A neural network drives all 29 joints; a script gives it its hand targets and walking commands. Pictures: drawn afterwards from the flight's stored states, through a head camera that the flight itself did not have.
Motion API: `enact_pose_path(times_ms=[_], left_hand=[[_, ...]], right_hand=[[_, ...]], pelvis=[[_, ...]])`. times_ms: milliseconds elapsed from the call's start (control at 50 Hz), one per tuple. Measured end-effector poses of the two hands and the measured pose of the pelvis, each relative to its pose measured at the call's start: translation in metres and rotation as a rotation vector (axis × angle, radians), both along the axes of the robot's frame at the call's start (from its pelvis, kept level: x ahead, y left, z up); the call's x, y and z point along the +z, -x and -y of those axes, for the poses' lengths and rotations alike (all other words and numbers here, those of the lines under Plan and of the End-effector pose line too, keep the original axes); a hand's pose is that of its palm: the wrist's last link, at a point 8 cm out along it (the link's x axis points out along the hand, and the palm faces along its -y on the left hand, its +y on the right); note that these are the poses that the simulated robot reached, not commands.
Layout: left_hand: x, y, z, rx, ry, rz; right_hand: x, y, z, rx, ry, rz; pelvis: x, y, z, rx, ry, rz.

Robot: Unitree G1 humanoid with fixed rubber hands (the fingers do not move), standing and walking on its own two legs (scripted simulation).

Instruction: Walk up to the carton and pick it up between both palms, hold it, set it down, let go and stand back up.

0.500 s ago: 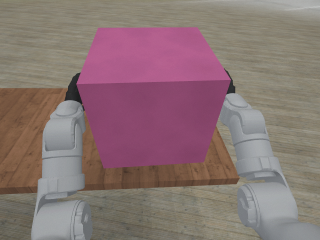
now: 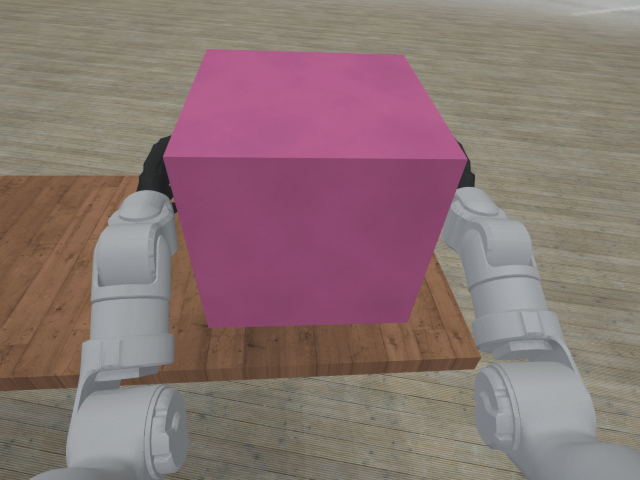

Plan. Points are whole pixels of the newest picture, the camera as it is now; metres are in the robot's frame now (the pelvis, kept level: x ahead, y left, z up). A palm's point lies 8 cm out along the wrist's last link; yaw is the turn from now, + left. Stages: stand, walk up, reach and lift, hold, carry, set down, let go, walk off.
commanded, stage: hold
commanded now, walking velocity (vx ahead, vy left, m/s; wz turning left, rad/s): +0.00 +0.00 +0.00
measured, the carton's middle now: (308, 187) +0.43 +0.01 +0.19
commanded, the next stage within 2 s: set down in 0.68 s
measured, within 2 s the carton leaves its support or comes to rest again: neither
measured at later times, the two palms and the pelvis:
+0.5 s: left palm (148, 212) +0.34 +0.19 +0.21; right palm (455, 197) +0.37 -0.16 +0.22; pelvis -0.01 +0.00 +0.00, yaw +0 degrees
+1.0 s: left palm (164, 187) +0.39 +0.19 +0.22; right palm (453, 179) +0.40 -0.17 +0.23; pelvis +0.01 +0.00 +0.00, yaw +0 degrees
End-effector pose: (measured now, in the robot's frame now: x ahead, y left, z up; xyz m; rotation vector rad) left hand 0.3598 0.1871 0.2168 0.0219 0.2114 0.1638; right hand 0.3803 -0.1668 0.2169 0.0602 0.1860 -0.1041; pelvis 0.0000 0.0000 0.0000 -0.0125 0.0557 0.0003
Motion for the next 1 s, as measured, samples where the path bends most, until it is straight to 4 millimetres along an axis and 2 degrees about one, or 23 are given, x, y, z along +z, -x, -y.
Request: enact_pose_path(times_ms=[200, 420, 520, 740, 840, 1000], left_hand=[[-0.005, 0.005, -0.006, 0.015, -0.015, -0.009], [-0.001, 0.018, -0.008, 0.016, -0.011, 0.008], [-0.003, 0.018, -0.003, 0.002, 0.012, 0.004], [-0.001, 0.008, 0.001, -0.005, 0.016, 0.003], [-0.004, -0.003, 0.002, -0.003, 0.031, -0.002], [0.002, -0.026, 0.002, -0.009, 0.041, 0.088]], right_hand=[[0.000, -0.003, -0.007, 0.023, 0.030, -0.007], [0.007, 0.009, -0.009, 0.025, 0.034, 0.010], [0.007, 0.015, -0.004, 0.006, 0.016, 0.005], [0.002, 0.009, 0.001, -0.007, -0.002, 0.002], [0.001, -0.001, 0.002, -0.010, -0.006, -0.002], [0.010, -0.022, 0.002, -0.014, -0.016, 0.091]], pelvis=[[0.000, -0.003, 0.000, 0.000, 0.000, -0.004], [0.000, 0.005, -0.001, 0.000, 0.001, 0.007], [-0.001, 0.009, -0.001, 0.000, 0.001, 0.013], [0.000, 0.007, -0.001, 0.000, 0.001, 0.010], [0.000, 0.002, 0.001, 0.000, -0.002, 0.004], [0.001, -0.010, 0.004, 0.000, -0.005, -0.013]])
